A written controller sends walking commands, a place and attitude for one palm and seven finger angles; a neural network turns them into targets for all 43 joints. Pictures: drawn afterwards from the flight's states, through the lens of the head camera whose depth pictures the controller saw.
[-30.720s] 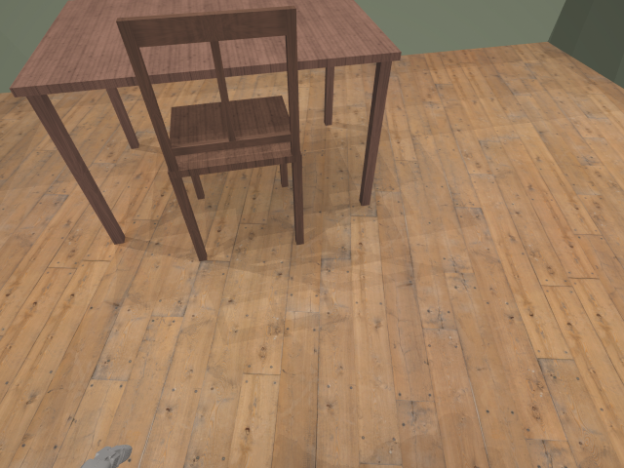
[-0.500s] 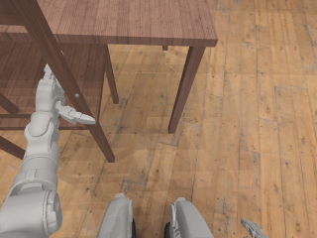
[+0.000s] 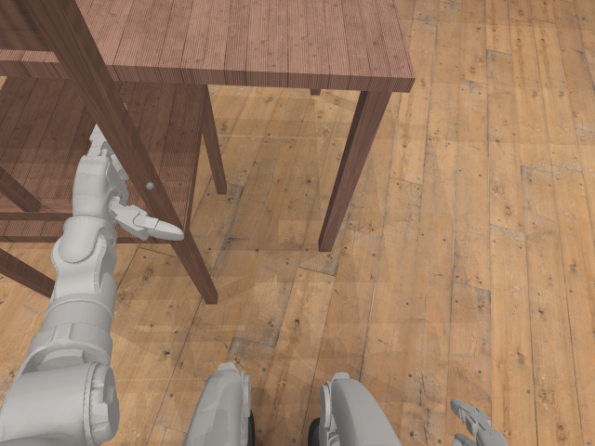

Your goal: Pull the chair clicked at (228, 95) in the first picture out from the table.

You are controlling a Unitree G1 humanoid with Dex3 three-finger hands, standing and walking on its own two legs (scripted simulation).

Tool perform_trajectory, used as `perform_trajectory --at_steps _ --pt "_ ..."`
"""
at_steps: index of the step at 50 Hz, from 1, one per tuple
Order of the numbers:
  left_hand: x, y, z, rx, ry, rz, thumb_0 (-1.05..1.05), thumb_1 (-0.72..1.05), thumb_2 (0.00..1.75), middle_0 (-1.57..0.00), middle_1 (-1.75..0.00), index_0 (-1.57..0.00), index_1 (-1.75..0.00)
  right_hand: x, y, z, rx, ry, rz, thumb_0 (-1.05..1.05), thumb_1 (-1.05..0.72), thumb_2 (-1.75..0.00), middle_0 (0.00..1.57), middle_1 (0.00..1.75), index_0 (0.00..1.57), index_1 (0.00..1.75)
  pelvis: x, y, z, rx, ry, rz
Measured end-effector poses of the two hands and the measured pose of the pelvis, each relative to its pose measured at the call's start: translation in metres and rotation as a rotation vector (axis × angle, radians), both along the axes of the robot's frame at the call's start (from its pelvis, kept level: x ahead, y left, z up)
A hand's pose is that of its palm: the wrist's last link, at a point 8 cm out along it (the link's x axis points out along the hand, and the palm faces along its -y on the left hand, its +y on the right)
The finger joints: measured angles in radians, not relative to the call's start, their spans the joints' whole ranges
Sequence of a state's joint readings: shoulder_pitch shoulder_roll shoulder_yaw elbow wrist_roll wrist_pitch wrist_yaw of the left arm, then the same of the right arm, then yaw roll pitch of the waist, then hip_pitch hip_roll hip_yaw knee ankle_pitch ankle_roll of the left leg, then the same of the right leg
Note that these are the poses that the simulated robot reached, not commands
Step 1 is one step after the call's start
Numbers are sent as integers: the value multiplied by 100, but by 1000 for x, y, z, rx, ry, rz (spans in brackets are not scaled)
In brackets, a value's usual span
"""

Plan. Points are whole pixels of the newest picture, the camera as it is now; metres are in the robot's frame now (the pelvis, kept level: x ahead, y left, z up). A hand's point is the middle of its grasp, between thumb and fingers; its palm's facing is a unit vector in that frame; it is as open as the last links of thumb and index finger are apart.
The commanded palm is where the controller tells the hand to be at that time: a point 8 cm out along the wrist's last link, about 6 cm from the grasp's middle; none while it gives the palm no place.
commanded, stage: hook a spindle and tug to test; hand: left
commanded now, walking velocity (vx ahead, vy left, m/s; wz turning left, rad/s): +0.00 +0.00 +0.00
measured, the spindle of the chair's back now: out of the picture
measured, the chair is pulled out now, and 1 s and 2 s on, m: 0.00 0.00 0.06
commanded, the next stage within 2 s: step backward, pulling the chair out in 1.40 s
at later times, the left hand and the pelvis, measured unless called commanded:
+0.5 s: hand (148, 182) +0.44 +0.20 +0.04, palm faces +0.02 -1.00 -0.03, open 11.2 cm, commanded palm +0.42 +0.24 +0.04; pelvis +0.00 +0.00 +0.00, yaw +0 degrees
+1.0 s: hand (149, 184) +0.44 +0.20 +0.04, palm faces +0.04 -1.00 -0.02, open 5.9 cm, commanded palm +0.40 +0.24 +0.04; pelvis +0.01 +0.01 +0.01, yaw +0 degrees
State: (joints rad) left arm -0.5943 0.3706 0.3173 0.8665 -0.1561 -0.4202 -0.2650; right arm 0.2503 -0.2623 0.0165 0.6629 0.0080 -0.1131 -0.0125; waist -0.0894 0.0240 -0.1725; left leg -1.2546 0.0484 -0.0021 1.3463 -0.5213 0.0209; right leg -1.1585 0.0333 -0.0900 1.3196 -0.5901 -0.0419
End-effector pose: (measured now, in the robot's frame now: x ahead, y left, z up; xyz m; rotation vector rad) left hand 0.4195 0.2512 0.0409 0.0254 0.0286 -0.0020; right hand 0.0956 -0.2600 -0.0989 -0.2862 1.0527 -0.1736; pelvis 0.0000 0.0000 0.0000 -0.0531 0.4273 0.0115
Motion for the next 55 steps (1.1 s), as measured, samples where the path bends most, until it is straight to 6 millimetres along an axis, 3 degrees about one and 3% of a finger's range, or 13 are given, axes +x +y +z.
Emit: perform_trajectory --at_steps 6,16,28,39,55 --pt "2 -4 0 1 4 4 -1 -50 30 -13 -29 -12 -29 -2 0 -2 6 4 -1 0 -90 -89 20 30 20 30 -1 0 -1 2 2 0" --pt "0 -2 2 9 14 37 -1 -45 32 -27 -77 -24 -77 -12 2 -2 22 27 -15 1 -90 -89 20 30 20 30 0 -2 2 5 -2 -2" --pt "4 3 2 6 8 23 0 4 54 -43 -132 -41 -132 -13 -1 0 5 46 -22 1 -90 -89 20 30 20 30 3 0 3 1 2 1" --pt "5 2 2 -9 9 38 1 62 79 -43 -138 -44 -143 -2 4 3 12 40 -9 1 -90 -89 20 30 20 30 8 3 6 0 7 4" --pt "-11 0 2 -8 19 30 2 65 78 -37 -143 -37 -145 14 10 13 38 4 -25 1 -90 -89 20 30 20 30 18 5 15 4 -9 -8"
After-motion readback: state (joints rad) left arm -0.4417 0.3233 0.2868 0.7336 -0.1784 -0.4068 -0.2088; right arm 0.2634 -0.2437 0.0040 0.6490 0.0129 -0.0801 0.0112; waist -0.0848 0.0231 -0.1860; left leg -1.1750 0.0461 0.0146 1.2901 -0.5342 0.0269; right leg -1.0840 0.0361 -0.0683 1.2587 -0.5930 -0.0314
